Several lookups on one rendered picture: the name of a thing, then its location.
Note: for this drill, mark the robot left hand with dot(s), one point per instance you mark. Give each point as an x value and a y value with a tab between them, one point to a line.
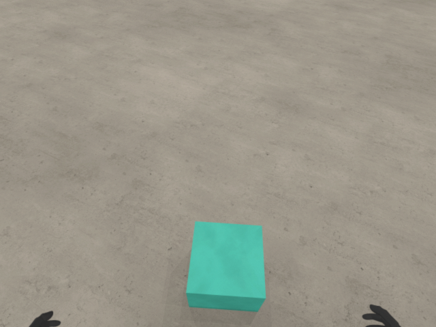
42	321

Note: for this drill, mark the carton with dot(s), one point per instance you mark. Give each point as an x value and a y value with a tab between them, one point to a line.
226	268

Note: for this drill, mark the robot right hand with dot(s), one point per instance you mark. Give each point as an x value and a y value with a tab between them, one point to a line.
380	315

